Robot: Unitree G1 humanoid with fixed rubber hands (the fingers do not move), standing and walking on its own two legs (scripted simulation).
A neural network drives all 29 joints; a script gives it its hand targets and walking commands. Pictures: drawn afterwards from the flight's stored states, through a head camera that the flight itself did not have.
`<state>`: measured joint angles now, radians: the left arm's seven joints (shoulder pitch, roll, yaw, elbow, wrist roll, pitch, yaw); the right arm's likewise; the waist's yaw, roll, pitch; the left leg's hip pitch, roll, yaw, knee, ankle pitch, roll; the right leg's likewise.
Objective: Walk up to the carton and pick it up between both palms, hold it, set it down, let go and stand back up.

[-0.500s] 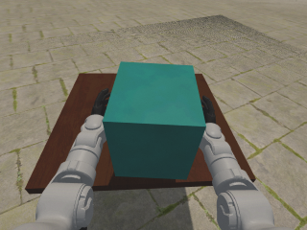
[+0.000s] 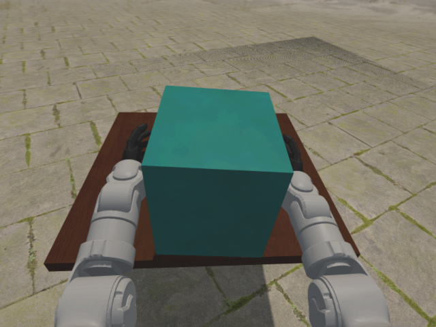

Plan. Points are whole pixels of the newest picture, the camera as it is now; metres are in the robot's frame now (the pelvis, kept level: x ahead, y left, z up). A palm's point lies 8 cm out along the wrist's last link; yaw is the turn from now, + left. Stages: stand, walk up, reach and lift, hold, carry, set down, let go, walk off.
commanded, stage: reach and lift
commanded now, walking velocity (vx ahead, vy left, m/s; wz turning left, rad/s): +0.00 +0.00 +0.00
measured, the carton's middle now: (213, 171) +0.38 +0.01 +0.12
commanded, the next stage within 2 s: hold in 1.34 s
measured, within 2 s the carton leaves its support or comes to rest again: neither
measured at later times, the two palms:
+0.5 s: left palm (134, 156) +0.37 +0.15 +0.17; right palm (293, 164) +0.37 -0.15 +0.15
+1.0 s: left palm (130, 150) +0.36 +0.16 +0.20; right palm (294, 161) +0.36 -0.15 +0.17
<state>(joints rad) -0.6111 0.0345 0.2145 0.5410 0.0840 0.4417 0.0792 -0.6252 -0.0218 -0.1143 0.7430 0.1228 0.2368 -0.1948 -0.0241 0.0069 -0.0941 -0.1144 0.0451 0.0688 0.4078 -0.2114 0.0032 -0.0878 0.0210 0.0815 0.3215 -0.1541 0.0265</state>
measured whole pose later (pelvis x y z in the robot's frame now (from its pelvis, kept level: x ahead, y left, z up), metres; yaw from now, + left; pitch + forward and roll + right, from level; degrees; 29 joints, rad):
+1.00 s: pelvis +0.00 +0.00 +0.00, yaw +0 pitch -5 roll -1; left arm -0.64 0.02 0.24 0.36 0.13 0.64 0.08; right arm -0.66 -0.05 -0.08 0.64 0.18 0.36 -0.20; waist -0.02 0.01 -0.09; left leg -0.08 0.04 0.07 0.38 -0.20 0.00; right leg -0.06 0.02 0.08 0.30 -0.15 0.02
